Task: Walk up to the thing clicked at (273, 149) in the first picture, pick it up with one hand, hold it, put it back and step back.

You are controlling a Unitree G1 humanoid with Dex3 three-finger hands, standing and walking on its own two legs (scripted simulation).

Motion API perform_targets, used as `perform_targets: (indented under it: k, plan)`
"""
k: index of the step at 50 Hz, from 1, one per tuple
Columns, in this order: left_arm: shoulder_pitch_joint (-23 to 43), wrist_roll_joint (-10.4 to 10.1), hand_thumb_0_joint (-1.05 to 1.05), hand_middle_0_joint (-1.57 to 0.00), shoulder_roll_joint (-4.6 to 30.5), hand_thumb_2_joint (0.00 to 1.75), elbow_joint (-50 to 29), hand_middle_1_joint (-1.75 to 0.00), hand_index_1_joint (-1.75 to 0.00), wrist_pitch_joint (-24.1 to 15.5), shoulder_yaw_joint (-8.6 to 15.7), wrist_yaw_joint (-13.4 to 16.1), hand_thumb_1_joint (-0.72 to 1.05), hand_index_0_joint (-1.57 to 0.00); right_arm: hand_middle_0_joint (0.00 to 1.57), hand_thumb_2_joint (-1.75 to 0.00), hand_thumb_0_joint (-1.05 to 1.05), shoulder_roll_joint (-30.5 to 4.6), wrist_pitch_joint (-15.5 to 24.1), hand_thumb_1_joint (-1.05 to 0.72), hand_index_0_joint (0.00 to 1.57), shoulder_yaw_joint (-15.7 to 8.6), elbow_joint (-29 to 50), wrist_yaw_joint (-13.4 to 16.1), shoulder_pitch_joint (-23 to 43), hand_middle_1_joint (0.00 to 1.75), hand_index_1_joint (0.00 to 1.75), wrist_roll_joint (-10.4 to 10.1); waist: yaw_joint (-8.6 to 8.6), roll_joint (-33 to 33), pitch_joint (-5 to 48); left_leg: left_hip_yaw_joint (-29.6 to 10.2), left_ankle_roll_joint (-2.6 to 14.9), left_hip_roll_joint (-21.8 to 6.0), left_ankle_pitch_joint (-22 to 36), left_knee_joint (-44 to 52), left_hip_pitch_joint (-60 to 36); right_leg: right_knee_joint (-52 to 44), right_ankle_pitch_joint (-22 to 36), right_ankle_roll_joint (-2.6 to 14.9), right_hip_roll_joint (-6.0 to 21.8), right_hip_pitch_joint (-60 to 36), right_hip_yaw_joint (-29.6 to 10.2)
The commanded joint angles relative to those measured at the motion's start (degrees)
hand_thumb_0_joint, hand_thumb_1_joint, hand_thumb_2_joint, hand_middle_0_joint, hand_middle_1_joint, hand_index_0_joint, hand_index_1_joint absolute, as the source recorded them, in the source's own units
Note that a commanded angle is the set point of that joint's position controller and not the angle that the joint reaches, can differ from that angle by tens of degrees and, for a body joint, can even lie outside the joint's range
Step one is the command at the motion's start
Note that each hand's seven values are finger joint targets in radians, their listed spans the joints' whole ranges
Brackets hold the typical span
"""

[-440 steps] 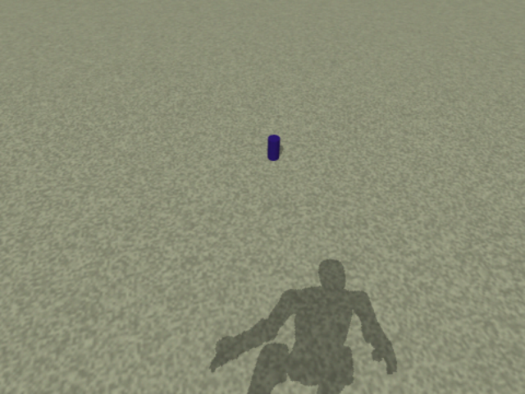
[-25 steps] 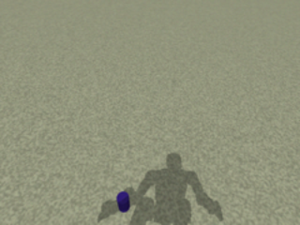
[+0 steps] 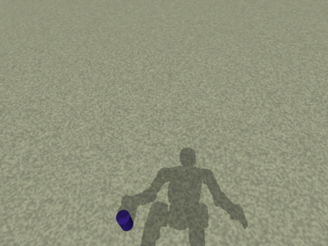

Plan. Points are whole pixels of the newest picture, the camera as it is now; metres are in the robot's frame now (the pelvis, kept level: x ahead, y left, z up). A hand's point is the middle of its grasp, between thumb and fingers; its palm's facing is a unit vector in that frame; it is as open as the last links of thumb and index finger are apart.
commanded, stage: walk up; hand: left
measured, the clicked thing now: (125, 220) +0.39 +0.24 -0.69
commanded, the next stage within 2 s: stand in 1.06 s
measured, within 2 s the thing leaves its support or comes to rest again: neither
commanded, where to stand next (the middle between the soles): +0.07 +0.02 m, yaw +3 degrees
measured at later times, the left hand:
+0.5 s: hand out of the picture +0.08 +0.30 -0.14, palm faces +0.04 -0.92 -0.40, open 7.4 cm
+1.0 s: hand out of the picture +0.05 +0.29 -0.13, palm faces +0.08 -0.92 -0.37, open 7.4 cm
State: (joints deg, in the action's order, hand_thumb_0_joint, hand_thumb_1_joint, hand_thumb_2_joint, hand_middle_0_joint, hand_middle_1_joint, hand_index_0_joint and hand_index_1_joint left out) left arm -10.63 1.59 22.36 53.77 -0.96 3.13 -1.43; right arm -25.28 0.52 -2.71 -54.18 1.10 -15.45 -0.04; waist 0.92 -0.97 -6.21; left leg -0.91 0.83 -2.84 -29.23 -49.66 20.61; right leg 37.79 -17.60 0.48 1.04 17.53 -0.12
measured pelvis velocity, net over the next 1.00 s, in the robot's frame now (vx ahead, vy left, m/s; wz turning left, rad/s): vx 0.01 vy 0.02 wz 0.10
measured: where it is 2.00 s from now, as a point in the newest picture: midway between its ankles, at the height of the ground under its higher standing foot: outside the picture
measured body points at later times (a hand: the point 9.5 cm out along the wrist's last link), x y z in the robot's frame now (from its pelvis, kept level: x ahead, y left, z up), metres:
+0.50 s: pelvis +0.00 +0.02 +0.00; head +0.03 +0.02 +0.45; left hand +0.08 +0.34 -0.12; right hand +0.12 -0.29 -0.12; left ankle +0.03 +0.13 -0.72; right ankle +0.03 -0.12 -0.72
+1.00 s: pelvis +0.01 +0.02 +0.02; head +0.02 +0.02 +0.47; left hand +0.04 +0.34 -0.11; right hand +0.16 -0.26 -0.11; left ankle +0.03 +0.13 -0.72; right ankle +0.03 -0.12 -0.72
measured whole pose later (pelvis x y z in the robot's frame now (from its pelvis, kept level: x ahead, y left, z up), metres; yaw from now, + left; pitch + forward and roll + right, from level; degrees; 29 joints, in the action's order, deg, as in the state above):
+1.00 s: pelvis +0.01 +0.02 +0.02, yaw +6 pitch -2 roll -1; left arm -7.0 0.9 20.7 64.9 -1.8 -0.2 0.2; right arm -20.1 -0.8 -0.8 -62.4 -1.8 -2.9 0.0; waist -1.4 -1.3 -3.3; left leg -2.2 1.0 1.5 -10.0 -23.7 11.3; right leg 21.9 -11.5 -1.9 2.6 8.0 2.5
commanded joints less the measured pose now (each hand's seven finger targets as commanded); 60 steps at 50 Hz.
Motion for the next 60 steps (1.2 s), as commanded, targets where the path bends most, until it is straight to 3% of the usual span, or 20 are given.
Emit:
perform_targets:
  k: [1,6,8,9,11,12,13,15,17,19,20,23,26,29,32,34,38,47,53,60]
  plan:
    - [1.7,-0.7,0.0,-0.2,14.1,0.9,-3.4,-0.3,-0.3,-1.4,2.7,1.7,0.9,-0.2,0.2,-0.9,0.0,-8.7,1.4,-0.9,0.2,-1.4,1.6,0.2,-2.2,0.3,0.3,-0.8,-0.9,10.9,5.0,-3.1,0.22,0.5,1.5,-1.0,6.8,-15.7,10.2,9.94,12.9,-7.9,-13.6]
    - [3.6,-1.0,0.0,-0.2,15.2,0.9,-3.5,-0.3,-0.3,-1.9,2.5,2.0,0.9,-0.2,0.2,-0.9,0.0,-8.1,1.1,-0.9,0.2,-1.1,0.2,-0.3,-1.1,0.3,0.3,0.1,-1.11,11.9,6.4,0.6,-0.04,0.9,5.2,9.6,-1.1,-12.0,23.7,10.24,14.5,-5.6,-10.4]
    - [6.4,-1.9,0.0,-0.2,15.0,0.9,-3.7,-0.3,-0.3,-1.6,2.1,2.0,0.9,-0.2,0.2,-0.9,0.0,-7.9,1.2,-0.9,0.2,-1.5,-1.2,-0.3,-3.0,0.3,0.3,0.5,1.17,10.6,7.1,1.9,0.41,1.9,14.7,19.0,-8.0,-7.5,26.0,8.37,14.0,-2.5,-8.0]
    - [5.9,-2.1,0.0,-0.2,13.9,0.9,-3.7,-0.3,-0.3,-1.4,1.7,2.2,0.9,-0.2,0.2,-0.9,0.0,-8.6,1.3,-0.9,0.2,-1.9,-1.1,-0.4,-1.8,0.3,0.3,0.8,0.75,7.8,7.4,0.5,0.7,1.8,22.4,22.1,-9.8,-5.3,26.0,6.45,12.5,-2.1,-6.9]
    - [4.7,-2.8,0.0,-0.2,11.8,0.9,-4.0,-0.3,-0.3,-1.2,1.2,2.6,0.9,-0.2,0.2,-0.9,0.0,-12.8,1.3,-0.9,0.2,-3.1,0.8,-0.5,2.2,0.3,0.3,1.5,-1.21,-0.4,9.1,-11.6,4.54,-6.8,34.9,23.7,-10.5,-0.4,14.0,2.29,6.0,0.4,-2.4]
    - [3.8,-3.2,0.0,-0.2,11.3,0.9,-2.5,-0.3,-0.3,-0.9,1.0,2.9,0.9,-0.2,0.2,-0.9,0.0,-14.0,1.2,-0.9,0.2,-3.0,1.8,-1.0,6.9,0.3,0.3,1.0,-2.63,-4.2,7.6,-15.0,8.6,-9.8,31.0,25.4,-5.7,1.4,1.5,0.86,1.1,-1.3,0.9]
    - [3.5,-2.6,0.0,-0.2,11.4,0.9,-0.9,-0.3,-0.3,-0.8,1.0,3.1,0.9,-0.2,0.2,-0.9,0.0,-12.6,0.9,-0.9,0.2,-2.5,1.3,-1.4,8.3,0.3,0.3,0.6,-2.79,-4.8,6.7,-15.1,9.91,-10.8,27.8,25.6,-1.6,0.1,-3.8,1.15,0.6,-5.8,0.9]
    - [3.1,-1.8,0.0,-0.2,11.6,0.9,0.2,-0.3,-0.3,-1.5,0.9,3.1,0.9,-0.2,0.2,-0.9,0.0,-9.6,0.3,-0.9,0.2,-1.6,1.0,-1.8,9.4,0.3,0.3,0.5,-3.21,-3.4,7.5,-9.5,5.86,-6.3,26.7,22.9,-1.1,-7.6,1.9,1.69,3.3,-8.8,-1.6]
    - [3.1,-1.2,0.0,-0.2,14.9,0.9,0.7,-0.3,-0.3,-2.2,1.5,3.2,0.9,-0.2,0.2,-0.9,0.0,-8.8,-0.2,-0.9,0.2,-1.4,1.0,-1.8,8.9,0.3,0.3,0.1,-2.25,0.5,7.6,-4.4,1.99,-0.8,22.2,16.8,0.2,-12.1,7.6,4.61,9.7,-8.9,-8.7]
    - [5.8,-1.1,0.0,-0.2,17.0,0.9,0.6,-0.3,-0.3,-2.1,1.8,3.3,0.9,-0.2,0.2,-0.9,0.0,-8.6,-0.8,-0.9,0.2,-1.6,-0.1,-1.9,8.2,0.3,0.3,0.5,-0.78,3.4,7.2,-1.5,0.6,1.6,14.2,12.0,-2.0,-14.9,6.6,8.53,15.8,-5.2,-13.5]
    - [7.7,-1.0,0.0,-0.2,16.8,0.9,0.2,-0.3,-0.3,-2.1,1.6,3.4,0.9,-0.2,0.2,-0.9,0.0,-8.2,-0.9,-0.9,0.2,-1.7,-0.5,-2.1,7.7,0.3,0.3,0.7,-0.05,4.3,6.8,-1.4,0.72,1.4,11.6,12.3,-3.6,-14.6,6.9,8.99,16.4,-3.0,-13.0]
    - [8.9,-1.1,0.0,-0.2,13.6,0.9,0.0,-0.3,-0.3,-1.9,0.7,3.1,0.9,-0.2,0.2,-0.9,0.0,-9.4,-0.3,-0.9,0.2,-2.0,-1.1,-2.5,7.3,0.3,0.3,0.8,0.44,1.5,8.8,-8.0,3.29,-2.8,21.7,21.8,-9.1,-9.7,4.6,3.55,8.5,0.0,-3.7]
    - [7.7,-1.6,0.0,-0.2,10.9,0.9,2.0,-0.3,-0.3,-1.2,-0.2,2.8,0.9,-0.2,0.2,-0.9,0.0,-10.7,-0.2,-0.9,0.2,-1.8,-0.7,-2.4,11.1,0.3,0.3,0.8,-0.95,-2.8,6.9,-16.6,8.33,-8.7,15.7,30.1,-3.7,-3.4,-5.6,0.44,0.5,-3.2,2.0]
    - [4.0,-1.5,0.0,-0.2,11.1,0.9,4.1,-0.3,-0.3,-1.8,-0.3,2.7,0.9,-0.2,0.2,-0.9,0.0,-9.6,-0.3,-0.9,0.2,-1.2,-0.4,-2.2,14.5,0.3,0.3,0.7,-2.98,-3.6,8.3,-12.0,5.38,-6.0,19.2,27.5,-3.9,-9.9,1.2,1.0,2.9,-7.9,0.1]
    - [6.1,-1.2,0.0,-0.2,13.5,0.9,4.6,-0.3,-0.3,-2.1,-0.2,2.7,0.9,-0.2,0.2,-0.9,0.0,-8.7,-0.4,-0.9,0.2,-1.0,-1.5,-2.1,13.9,0.3,0.3,0.3,-1.4,-1.6,8.3,-7.9,1.81,-1.8,19.0,24.8,-6.6,-14.6,6.9,2.44,7.3,-6.6,-5.2]
    - [8.3,-1.4,0.0,-0.2,13.1,0.9,4.1,-0.3,-0.3,-1.8,-0.4,2.6,0.9,-0.2,0.2,-0.9,0.0,-9.1,-0.4,-0.9,0.2,-1.1,-2.8,-2.0,12.6,0.3,0.3,0.7,-0.42,-2.3,8.2,-9.2,2.08,-2.7,16.1,28.3,-8.4,-13.3,4.6,1.73,6.2,-5.2,-3.2]
    - [6.0,-1.3,0.0,-0.2,11.4,0.9,6.2,-0.3,-0.3,-1.8,-1.2,2.3,0.9,-0.2,0.2,-0.9,0.0,-8.8,-0.3,-0.9,0.2,-0.8,-2.9,-2.3,16.0,0.3,0.3,0.5,-1.98,-2.6,7.7,-11.2,2.73,-4.3,12.4,32.0,-7.8,-15.7,3.1,0.44,4.3,-7.6,-0.8]
    - [7.6,-1.0,0.0,-0.2,11.9,0.9,7.6,-0.3,-0.3,-2.5,-0.7,2.5,0.9,-0.2,0.2,-0.9,0.0,-7.3,-0.3,-0.9,0.2,-0.6,-5.2,-2.2,14.9,0.3,0.3,-0.1,-1.09,1.4,8.8,-7.1,1.0,-2.5,23.9,30.3,-12.6,-20.4,9.9,0.27,7.3,-9.3,-2.7]
    - [7.4,-1.1,0.0,-0.2,10.2,0.9,8.8,-0.3,-0.3,-1.7,-1.0,2.3,0.9,-0.2,0.2,-0.9,0.0,-6.0,0.3,-0.9,0.2,-0.1,-5.9,-1.9,15.1,0.3,0.3,0.6,-0.93,3.0,8.0,-9.0,1.11,-3.8,20.2,33.8,-10.7,-20.2,6.4,-0.12,6.2,-10.4,-1.8]
    - [7.2,-0.9,0.0,-0.2,10.3,0.9,8.9,-0.3,-0.3,-1.3,-0.9,1.9,0.9,-0.2,0.2,-0.9,0.0,-6.8,1.3,-0.9,0.2,0.0,-6.7,-1.3,15.5,0.3,0.3,0.6,-1.37,0.0,8.1,-7.8,0.24,-3.6,25.0,33.7,-10.8,-20.9,9.4,-0.26,6.9,-12.6,-2.4]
